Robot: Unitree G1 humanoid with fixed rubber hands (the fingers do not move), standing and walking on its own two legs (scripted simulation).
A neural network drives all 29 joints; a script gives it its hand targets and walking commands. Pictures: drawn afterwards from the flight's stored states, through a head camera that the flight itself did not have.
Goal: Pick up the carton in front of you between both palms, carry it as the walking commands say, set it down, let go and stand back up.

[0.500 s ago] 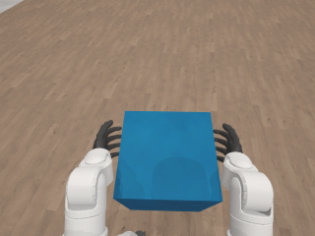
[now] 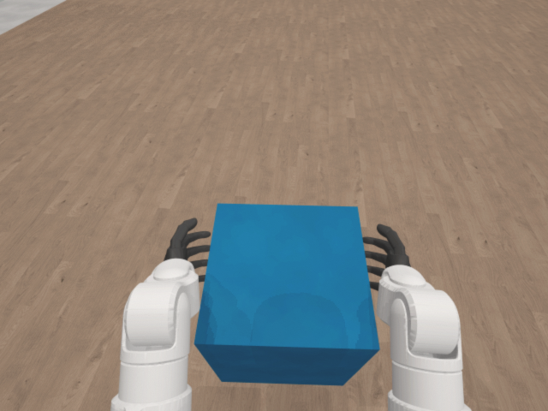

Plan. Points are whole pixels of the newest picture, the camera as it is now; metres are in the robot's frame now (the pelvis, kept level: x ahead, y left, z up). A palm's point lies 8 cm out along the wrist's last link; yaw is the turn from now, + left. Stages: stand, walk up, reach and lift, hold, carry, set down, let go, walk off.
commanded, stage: carry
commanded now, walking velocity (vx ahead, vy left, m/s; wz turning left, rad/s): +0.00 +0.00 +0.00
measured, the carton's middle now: (284, 300) +0.30 +0.00 -0.02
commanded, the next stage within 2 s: none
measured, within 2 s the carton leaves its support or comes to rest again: neither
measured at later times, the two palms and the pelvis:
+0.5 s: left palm (196, 292) +0.27 +0.13 +0.05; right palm (400, 299) +0.27 -0.17 +0.04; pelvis -0.01 -0.02 +0.00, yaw +0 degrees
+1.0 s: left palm (188, 325) +0.23 +0.13 +0.04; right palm (409, 331) +0.23 -0.17 +0.04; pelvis -0.07 -0.02 +0.00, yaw +0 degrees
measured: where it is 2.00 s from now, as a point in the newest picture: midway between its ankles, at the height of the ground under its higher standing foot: outside the picture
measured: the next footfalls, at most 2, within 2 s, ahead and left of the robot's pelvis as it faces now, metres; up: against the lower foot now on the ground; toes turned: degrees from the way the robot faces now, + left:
none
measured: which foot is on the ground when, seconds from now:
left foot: down 0.00-1.00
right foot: down 0.00-1.00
